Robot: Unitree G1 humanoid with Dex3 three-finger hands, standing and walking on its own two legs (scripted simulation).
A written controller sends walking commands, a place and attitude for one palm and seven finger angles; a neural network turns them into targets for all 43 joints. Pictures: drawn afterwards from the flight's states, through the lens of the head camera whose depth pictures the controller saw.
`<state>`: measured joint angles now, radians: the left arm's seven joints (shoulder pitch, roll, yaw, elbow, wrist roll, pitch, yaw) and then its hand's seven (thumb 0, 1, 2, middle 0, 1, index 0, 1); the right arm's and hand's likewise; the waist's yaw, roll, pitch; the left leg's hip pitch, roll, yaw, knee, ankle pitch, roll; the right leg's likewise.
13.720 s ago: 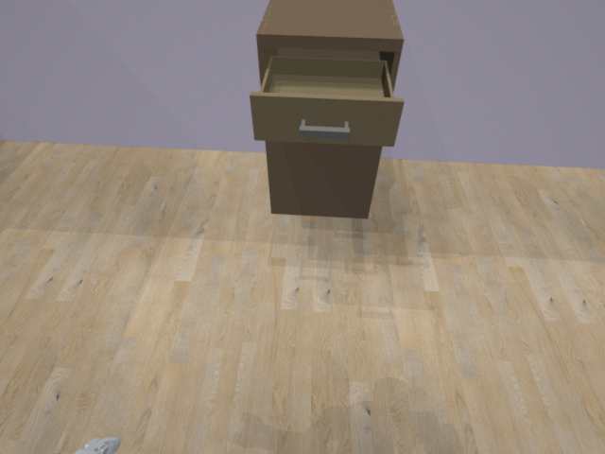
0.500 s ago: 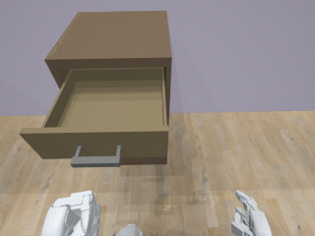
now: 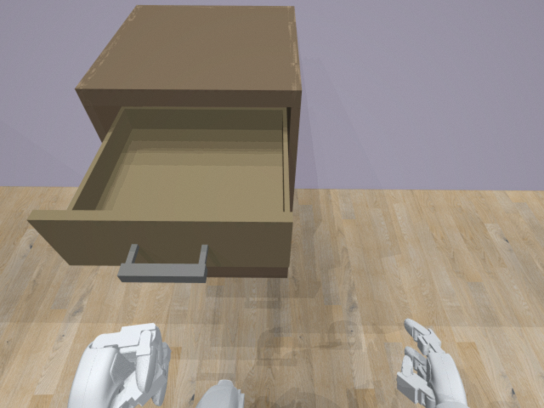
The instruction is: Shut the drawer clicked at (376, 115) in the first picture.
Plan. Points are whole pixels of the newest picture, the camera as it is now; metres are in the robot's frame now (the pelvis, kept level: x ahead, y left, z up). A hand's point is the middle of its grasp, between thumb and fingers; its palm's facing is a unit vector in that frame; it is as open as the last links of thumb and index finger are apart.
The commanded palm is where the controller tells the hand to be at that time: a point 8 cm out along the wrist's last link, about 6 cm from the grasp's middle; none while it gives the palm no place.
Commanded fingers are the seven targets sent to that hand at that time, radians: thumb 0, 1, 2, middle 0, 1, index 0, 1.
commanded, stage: bring the fist close to the handle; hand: left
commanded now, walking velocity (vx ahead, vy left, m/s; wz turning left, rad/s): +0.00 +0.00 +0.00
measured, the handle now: (166, 261) +0.34 +0.20 +0.00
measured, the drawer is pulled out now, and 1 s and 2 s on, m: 0.30 0.30 0.27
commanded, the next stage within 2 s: push the drawer shut in 1.12 s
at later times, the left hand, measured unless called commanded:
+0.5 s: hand (180, 344) +0.21 +0.14 +0.03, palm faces +0.00 -1.00 +0.00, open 3.3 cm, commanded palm +0.19 +0.19 +0.03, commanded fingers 0.00 0.90 0.90 -1.40 -1.60 -1.40 -1.60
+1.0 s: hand (190, 331) +0.23 +0.13 +0.01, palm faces +0.02 -1.00 -0.01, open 3.3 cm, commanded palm +0.20 +0.19 +0.01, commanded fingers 0.00 0.90 0.90 -1.40 -1.60 -1.40 -1.60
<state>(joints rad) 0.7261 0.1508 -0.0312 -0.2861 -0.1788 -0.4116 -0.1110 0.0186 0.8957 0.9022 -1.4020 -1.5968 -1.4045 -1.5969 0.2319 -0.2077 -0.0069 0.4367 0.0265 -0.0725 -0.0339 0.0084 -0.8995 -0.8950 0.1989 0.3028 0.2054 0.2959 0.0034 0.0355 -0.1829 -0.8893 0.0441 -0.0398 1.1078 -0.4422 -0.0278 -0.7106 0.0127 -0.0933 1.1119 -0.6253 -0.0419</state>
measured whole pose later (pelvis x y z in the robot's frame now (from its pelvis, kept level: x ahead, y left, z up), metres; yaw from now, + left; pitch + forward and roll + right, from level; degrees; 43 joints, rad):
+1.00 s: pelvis -0.01 +0.02 -0.04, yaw -2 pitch +20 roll -2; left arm 0.43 0.13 -0.08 -0.09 -0.09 -0.44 0.06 0.02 0.90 0.90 -1.40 -1.60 -1.40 -1.60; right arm 0.21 -0.20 0.02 0.46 -0.02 -0.02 0.01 0.01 -0.90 -0.89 0.20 0.30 0.21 0.30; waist -0.03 0.03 -0.20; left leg -1.14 0.05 -0.03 1.28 -0.50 -0.01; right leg -0.96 0.01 -0.08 1.28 -0.68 -0.02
